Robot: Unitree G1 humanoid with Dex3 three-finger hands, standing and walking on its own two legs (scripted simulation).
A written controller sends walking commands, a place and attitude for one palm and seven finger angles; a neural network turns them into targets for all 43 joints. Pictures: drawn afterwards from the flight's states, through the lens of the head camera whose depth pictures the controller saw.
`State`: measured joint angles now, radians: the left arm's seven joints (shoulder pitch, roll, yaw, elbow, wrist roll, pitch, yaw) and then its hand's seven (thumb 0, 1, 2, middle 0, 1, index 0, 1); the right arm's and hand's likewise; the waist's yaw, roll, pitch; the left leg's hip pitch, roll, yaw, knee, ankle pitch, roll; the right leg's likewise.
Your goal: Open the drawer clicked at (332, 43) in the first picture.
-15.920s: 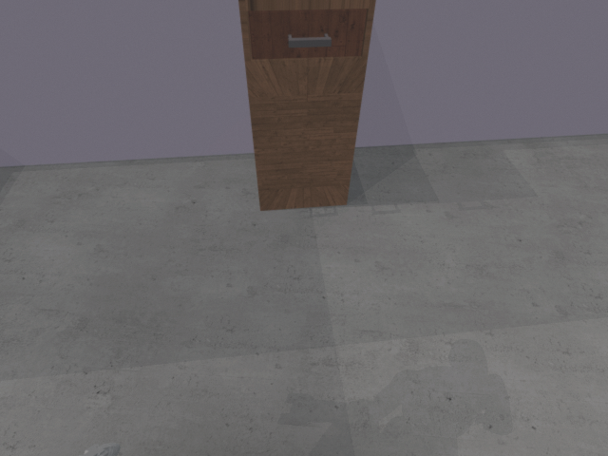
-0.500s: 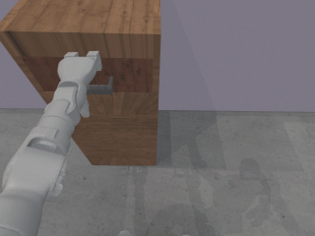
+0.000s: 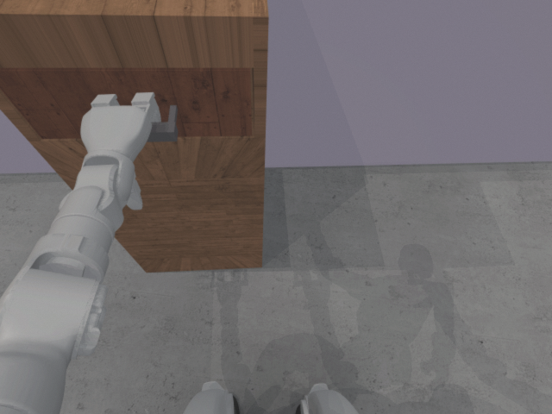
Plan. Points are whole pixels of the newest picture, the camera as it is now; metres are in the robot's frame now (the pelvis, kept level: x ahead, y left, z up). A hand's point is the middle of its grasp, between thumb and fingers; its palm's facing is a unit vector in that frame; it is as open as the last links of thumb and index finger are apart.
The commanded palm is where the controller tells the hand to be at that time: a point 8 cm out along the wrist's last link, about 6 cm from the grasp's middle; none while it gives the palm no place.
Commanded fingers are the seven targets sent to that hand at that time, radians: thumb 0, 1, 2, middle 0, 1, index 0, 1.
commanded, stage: lower the fingers behind the handle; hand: left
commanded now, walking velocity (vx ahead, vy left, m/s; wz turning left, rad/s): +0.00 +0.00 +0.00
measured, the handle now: (133, 122) +0.55 +0.19 +0.06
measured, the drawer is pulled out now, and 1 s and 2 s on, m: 0.00 0.00 0.01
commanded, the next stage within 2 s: close the thumb around the handle in 0.52 s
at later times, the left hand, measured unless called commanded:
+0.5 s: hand (132, 156) +0.50 +0.19 +0.03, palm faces -0.04 -0.04 -1.00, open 13.8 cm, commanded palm +0.49 +0.19 +0.09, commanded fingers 0.00 -0.50 0.30 -0.30 -1.20 -0.30 -1.20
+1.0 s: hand (138, 154) +0.51 +0.18 +0.03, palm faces -0.06 -0.03 -1.00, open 9.8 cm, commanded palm +0.49 +0.18 +0.09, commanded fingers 0.00 0.62 0.78 -0.38 -1.32 -0.38 -1.32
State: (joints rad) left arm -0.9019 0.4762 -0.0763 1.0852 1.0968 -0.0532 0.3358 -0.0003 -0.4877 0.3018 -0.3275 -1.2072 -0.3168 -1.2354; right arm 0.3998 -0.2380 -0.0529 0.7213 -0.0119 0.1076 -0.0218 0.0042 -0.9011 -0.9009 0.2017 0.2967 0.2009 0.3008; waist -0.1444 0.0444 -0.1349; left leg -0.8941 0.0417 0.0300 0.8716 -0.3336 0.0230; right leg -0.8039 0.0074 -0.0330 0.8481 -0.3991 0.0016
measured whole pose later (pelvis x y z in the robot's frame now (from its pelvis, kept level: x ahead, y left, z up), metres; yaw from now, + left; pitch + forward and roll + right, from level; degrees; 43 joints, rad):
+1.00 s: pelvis +0.02 -0.01 +0.01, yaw +0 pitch +19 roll -1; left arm -0.84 0.43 -0.08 1.05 1.09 -0.04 0.31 0.00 0.10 0.56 -0.36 -1.27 -0.36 -1.27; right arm 0.37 -0.24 -0.06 0.70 -0.01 0.13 -0.02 0.00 -0.90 -0.90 0.20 0.30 0.20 0.30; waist -0.12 0.05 -0.15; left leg -0.83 0.04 0.03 0.84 -0.35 0.01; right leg -0.74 0.01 -0.03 0.82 -0.42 0.00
